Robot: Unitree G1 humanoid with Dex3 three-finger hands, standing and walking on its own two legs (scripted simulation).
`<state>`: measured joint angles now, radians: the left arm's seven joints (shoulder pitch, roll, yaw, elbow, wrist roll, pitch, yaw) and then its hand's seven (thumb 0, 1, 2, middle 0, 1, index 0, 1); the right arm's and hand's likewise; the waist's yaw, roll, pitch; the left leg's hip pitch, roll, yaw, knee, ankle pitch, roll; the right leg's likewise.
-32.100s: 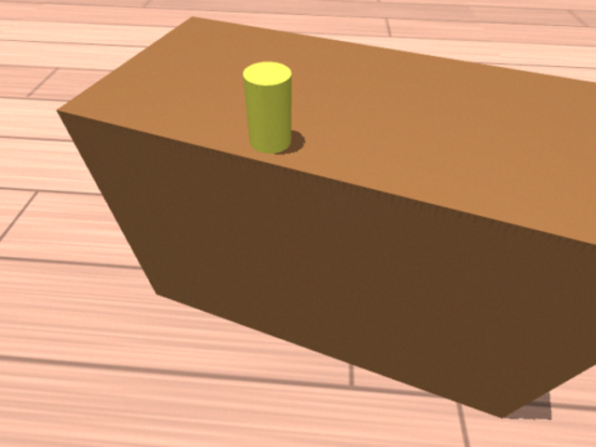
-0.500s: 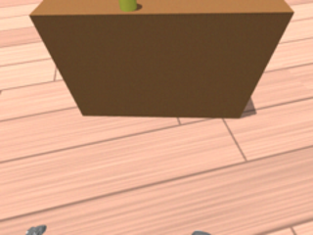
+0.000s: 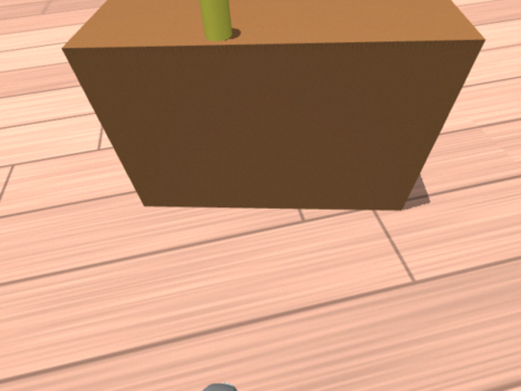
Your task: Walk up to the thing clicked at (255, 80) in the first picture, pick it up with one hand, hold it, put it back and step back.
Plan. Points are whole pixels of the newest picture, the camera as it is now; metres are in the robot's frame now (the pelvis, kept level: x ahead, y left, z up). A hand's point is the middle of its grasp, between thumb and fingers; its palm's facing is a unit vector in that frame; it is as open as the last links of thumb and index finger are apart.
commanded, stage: step back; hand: left
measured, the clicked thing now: (215, 10) +1.08 +0.21 +0.10
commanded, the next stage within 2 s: stand in 0.76 s
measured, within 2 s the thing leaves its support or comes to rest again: neither
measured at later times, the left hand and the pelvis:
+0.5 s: hand out of the picture +0.14 +0.29 -0.15, palm faces -0.02 -0.93 -0.36, open 7.3 cm; pelvis +0.04 +0.03 +0.00, yaw -2 degrees
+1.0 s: hand out of the picture +0.12 +0.28 -0.15, palm faces -0.08 -0.94 -0.34, open 7.3 cm; pelvis +0.03 +0.03 +0.01, yaw -2 degrees
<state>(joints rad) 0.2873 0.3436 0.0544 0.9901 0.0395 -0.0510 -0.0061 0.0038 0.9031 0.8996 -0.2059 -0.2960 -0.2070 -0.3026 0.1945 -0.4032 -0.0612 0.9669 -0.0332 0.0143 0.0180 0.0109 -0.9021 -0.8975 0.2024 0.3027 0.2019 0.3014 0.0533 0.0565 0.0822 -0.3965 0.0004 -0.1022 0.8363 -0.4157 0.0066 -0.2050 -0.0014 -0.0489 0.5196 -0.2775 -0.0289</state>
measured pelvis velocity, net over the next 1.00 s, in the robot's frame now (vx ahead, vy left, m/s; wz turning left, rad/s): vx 0.03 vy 0.03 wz -0.04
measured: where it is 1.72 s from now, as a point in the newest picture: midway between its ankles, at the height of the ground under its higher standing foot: outside the picture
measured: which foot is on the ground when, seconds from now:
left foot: up 0.00-0.08, down 0.10-1.00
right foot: down 0.00-1.00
